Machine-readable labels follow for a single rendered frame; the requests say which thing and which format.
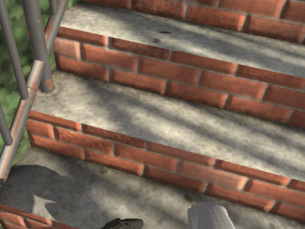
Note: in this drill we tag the robot left hand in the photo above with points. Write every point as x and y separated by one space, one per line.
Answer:
124 224

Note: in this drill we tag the robot right thigh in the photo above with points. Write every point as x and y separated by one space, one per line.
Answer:
208 215

